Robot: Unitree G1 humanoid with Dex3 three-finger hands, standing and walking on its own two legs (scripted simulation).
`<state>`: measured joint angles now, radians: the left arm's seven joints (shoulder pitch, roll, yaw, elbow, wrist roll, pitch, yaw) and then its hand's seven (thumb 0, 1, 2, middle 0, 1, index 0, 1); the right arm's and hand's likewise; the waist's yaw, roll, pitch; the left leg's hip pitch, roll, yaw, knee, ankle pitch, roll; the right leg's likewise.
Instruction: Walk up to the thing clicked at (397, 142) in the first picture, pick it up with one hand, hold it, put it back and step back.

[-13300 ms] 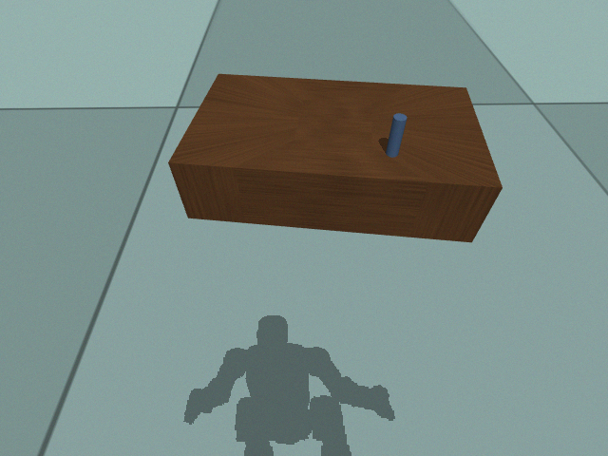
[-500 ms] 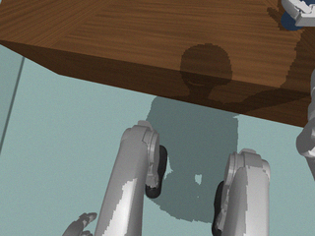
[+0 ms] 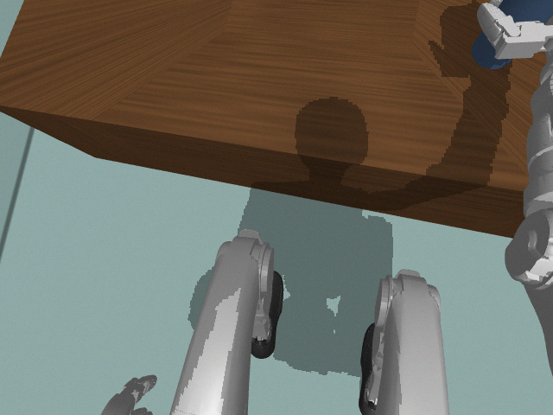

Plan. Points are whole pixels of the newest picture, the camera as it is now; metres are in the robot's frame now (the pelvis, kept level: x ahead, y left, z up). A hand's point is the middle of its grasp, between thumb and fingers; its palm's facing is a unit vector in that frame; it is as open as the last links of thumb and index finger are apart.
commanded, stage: settle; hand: right
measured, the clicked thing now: (532, 0) +0.60 -0.16 +0.05
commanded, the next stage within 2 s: lift in 0.70 s
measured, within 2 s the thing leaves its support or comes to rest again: neither
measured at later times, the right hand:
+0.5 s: hand out of the picture +0.61 -0.15 +0.07, palm faces +0.06 +1.00 -0.03, open 7.4 cm
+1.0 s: hand out of the picture +0.60 -0.15 +0.09, palm faces +0.06 +1.00 -0.03, open 7.4 cm
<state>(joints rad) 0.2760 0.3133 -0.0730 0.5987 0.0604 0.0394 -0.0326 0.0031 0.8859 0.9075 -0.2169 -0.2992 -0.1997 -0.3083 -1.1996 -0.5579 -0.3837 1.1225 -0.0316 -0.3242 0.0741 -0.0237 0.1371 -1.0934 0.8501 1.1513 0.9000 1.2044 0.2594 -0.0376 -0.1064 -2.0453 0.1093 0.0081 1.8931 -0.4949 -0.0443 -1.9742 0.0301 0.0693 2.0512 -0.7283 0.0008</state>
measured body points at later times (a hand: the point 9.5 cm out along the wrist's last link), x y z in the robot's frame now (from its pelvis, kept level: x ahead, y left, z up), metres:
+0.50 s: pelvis +0.01 +0.00 +0.04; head +0.25 -0.02 +0.42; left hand +0.03 +0.28 -0.07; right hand +0.60 -0.20 +0.08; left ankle +0.13 +0.15 -0.41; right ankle +0.06 -0.12 -0.41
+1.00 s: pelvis +0.02 +0.01 +0.06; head +0.25 -0.01 +0.45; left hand +0.04 +0.28 -0.05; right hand +0.59 -0.20 +0.10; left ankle +0.13 +0.15 -0.41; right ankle +0.06 -0.12 -0.41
